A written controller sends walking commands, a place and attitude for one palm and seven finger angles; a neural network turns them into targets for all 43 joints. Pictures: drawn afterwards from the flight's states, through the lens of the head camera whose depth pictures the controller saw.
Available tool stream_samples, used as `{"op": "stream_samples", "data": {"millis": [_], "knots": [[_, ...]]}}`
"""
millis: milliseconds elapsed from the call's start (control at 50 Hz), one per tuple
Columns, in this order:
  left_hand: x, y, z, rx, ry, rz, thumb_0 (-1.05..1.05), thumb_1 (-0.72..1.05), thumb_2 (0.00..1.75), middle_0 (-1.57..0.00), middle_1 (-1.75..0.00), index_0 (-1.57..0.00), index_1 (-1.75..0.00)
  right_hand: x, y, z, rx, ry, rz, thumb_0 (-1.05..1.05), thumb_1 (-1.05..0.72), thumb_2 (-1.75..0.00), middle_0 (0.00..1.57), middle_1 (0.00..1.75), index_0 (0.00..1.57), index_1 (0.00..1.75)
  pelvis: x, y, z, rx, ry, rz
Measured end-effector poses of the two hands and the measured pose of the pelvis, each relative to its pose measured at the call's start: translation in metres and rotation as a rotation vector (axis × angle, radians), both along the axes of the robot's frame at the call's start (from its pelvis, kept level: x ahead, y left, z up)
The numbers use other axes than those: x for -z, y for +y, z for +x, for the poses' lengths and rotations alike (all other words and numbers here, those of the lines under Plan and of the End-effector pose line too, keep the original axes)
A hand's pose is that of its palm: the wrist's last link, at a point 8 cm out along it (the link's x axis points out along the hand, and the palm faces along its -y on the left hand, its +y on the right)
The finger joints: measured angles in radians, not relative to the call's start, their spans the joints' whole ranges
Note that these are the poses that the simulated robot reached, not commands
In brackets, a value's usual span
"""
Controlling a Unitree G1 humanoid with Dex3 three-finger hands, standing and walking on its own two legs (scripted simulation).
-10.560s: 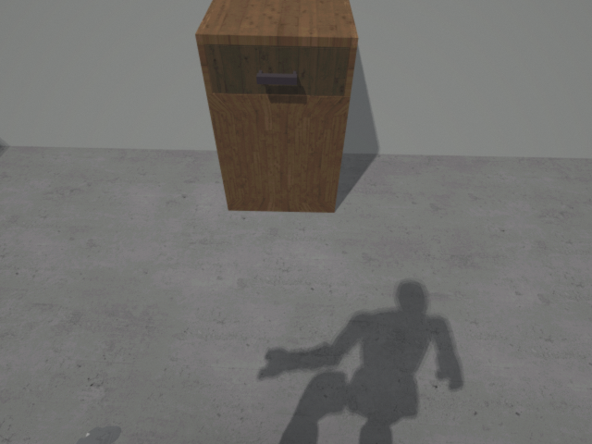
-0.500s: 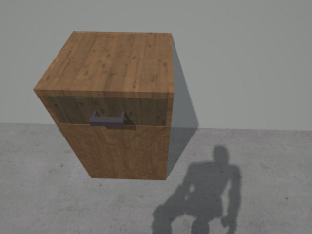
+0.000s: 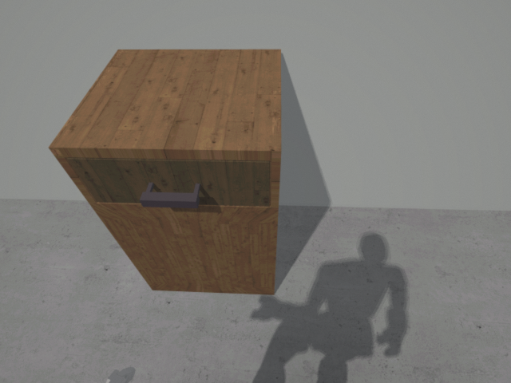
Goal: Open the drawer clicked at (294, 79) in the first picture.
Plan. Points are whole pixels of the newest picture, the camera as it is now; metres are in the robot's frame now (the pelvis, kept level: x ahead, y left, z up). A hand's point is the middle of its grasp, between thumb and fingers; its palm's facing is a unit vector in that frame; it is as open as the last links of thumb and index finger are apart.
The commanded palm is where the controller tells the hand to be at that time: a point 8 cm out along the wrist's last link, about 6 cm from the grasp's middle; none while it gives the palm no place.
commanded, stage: raise the hand with hooked fingers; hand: left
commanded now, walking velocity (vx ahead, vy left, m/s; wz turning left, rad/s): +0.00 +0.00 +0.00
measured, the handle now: (172, 193) +0.52 +0.25 -0.08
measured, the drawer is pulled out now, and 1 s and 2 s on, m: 0.00 0.00 0.00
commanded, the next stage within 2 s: move the hooked fingers above the handle in 1.78 s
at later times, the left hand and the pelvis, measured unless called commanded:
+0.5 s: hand (127, 361) +0.16 +0.21 -0.04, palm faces +0.06 -0.05 -1.00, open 9.7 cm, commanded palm +0.15 +0.21 +0.02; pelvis -0.06 -0.03 -0.04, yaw -1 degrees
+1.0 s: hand (119, 295) +0.23 +0.23 +0.02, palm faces +0.09 -0.08 -0.99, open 12.6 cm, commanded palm +0.21 +0.23 +0.09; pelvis -0.05 +0.01 -0.01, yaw -3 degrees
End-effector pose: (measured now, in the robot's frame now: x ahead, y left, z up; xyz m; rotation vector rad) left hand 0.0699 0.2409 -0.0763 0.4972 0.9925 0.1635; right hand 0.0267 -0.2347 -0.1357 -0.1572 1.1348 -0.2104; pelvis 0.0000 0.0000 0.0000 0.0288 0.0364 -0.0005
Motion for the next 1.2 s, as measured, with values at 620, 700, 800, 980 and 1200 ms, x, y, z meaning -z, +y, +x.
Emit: {"op": "stream_samples", "data": {"millis": [620, 700, 800, 980, 1200], "knots": [[-0.115, -0.036, 0.101, 0.662, -0.555, 0.917, 0.0, 0.23, 0.61, -0.27, -0.73, -0.27, -0.73, -0.007, 0.013, 0.102, -0.202, -0.303, 0.085, 0.02, -0.91, -0.9, 0.2, 0.3, 0.2, 0.3, 0.028, -0.027, -0.062, 0.038, 0.094, 0.012], [-0.126, -0.039, 0.111, 0.711, -0.572, 0.882, 0.0, 0.14, 0.57, -0.27, -0.79, -0.28, -0.79, -0.006, 0.0, 0.072, -0.14, -0.242, 0.062, 0.02, -0.9, -0.9, 0.2, 0.3, 0.2, 0.3, 0.02, -0.02, -0.059, 0.057, 0.083, 0.012], [-0.131, -0.032, 0.113, 0.726, -0.598, 0.877, 0.0, 0.03, 0.52, -0.28, -0.86, -0.28, -0.87, -0.008, -0.02, 0.053, -0.091, -0.187, -0.002, 0.02, -0.9, -0.9, 0.2, 0.3, 0.2, 0.3, 0.015, -0.01, -0.056, 0.065, 0.075, 0.008], [-0.149, -0.011, 0.131, 0.681, -0.648, 0.918, -0.01, -0.18, 0.43, -0.3, -1.0, -0.3, -1.0, -0.024, -0.019, 0.079, -0.088, -0.242, -0.047, 0.02, -0.91, -0.9, 0.2, 0.3, 0.2, 0.3, 0.012, 0.008, -0.051, 0.055, 0.053, -0.003], [-0.184, -0.004, 0.166, 0.69, -0.644, 0.925, -0.01, -0.41, 0.34, -0.32, -1.15, -0.32, -1.15, -0.049, 0.038, 0.134, -0.179, -0.361, 0.045, 0.02, -0.91, -0.9, 0.2, 0.3, 0.2, 0.3, 0.002, 0.018, -0.04, 0.05, 0.011, -0.014]]}}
